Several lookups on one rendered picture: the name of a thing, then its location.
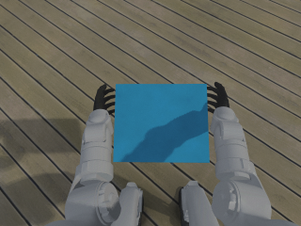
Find robot left forearm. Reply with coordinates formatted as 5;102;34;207
64;109;114;219

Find left robot hand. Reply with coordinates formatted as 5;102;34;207
93;84;116;115

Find carton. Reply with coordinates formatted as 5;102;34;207
113;84;210;163

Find robot left upper arm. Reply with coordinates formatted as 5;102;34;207
44;181;121;226

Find right robot hand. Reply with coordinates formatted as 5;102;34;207
207;82;230;113

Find robot left shin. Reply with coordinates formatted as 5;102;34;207
120;182;140;226

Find robot right forearm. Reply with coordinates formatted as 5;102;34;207
210;106;272;208

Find robot right upper arm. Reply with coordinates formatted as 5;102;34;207
211;179;299;226

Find left robot thigh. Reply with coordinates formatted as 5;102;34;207
110;186;143;226

